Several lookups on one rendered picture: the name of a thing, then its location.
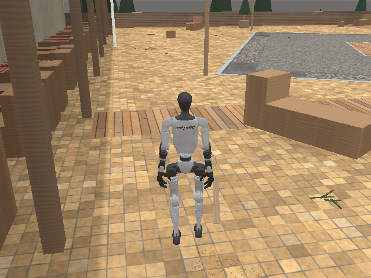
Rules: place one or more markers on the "robot left shin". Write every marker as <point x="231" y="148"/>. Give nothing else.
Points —
<point x="174" y="211"/>

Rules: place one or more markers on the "robot left hand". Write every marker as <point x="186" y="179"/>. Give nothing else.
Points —
<point x="160" y="179"/>

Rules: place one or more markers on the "humanoid robot head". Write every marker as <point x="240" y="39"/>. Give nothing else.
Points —
<point x="184" y="101"/>

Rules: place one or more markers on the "robot right forearm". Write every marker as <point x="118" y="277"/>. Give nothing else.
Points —
<point x="208" y="159"/>

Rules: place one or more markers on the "left robot upper arm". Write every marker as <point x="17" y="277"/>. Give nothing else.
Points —
<point x="165" y="133"/>

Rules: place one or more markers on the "right robot upper arm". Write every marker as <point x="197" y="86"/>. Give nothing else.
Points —
<point x="204" y="132"/>

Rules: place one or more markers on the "robot right hand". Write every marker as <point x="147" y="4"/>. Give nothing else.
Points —
<point x="210" y="179"/>

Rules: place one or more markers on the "robot left forearm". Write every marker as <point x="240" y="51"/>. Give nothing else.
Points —
<point x="162" y="159"/>

